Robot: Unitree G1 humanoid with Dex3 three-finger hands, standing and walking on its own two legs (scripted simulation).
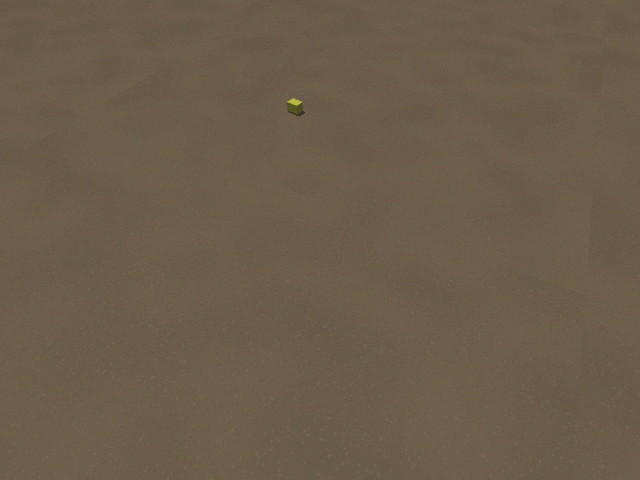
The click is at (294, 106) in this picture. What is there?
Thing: small box
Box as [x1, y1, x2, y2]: [287, 98, 302, 113]
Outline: 293,98 287,102 288,110 298,113 302,110 302,102
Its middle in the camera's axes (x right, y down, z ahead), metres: -0.16 -0.80 +2.33
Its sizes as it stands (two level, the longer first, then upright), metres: 0.073 0.056 0.055
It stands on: the floor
